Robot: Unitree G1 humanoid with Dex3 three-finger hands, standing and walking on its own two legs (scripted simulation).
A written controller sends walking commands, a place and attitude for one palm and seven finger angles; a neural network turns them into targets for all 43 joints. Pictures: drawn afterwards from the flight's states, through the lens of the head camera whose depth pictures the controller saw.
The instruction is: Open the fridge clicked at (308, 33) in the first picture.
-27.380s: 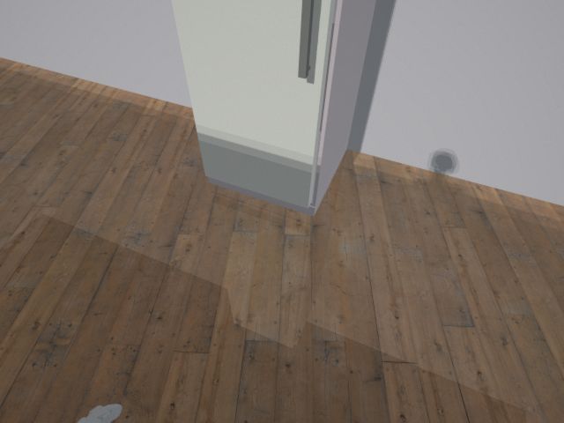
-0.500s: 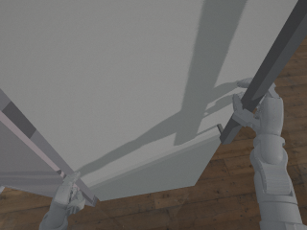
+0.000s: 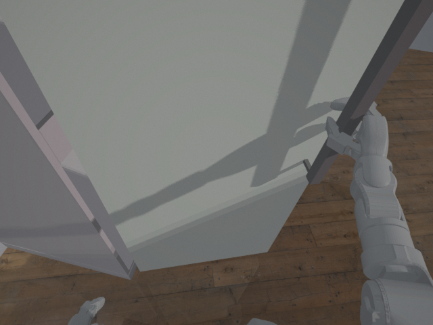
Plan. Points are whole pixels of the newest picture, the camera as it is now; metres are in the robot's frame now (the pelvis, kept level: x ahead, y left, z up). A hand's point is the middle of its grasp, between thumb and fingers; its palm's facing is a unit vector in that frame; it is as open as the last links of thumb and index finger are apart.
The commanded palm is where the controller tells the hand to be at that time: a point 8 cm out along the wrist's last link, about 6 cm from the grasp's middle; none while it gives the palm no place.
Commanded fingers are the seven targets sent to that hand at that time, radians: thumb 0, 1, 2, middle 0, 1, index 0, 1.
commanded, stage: loosen the grip on the handle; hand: right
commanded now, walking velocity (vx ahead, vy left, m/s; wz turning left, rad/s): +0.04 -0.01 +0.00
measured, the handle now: (358, 85) +0.47 -0.19 +0.22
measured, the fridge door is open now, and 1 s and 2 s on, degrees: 67 63 63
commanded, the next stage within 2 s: slip the hand off the handle in 0.66 s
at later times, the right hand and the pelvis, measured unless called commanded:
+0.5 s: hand (329, 140) +0.44 -0.18 +0.11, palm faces +0.16 +0.96 -0.21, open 12.7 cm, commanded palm +0.41 -0.24 +0.13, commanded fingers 0.00 0.55 -0.20 0.29 1.20 0.29 1.20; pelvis -0.01 -0.03 -0.01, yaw +2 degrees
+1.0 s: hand (345, 136) +0.46 -0.22 +0.11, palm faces +0.22 +0.95 -0.21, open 14.5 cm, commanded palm +0.42 -0.27 +0.12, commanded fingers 0.00 0.55 -0.20 0.25 1.15 0.25 1.15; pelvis +0.03 +0.01 -0.01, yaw +2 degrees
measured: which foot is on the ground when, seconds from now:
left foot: down 0.00-1.00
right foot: up 0.00-0.06, down 0.08-1.00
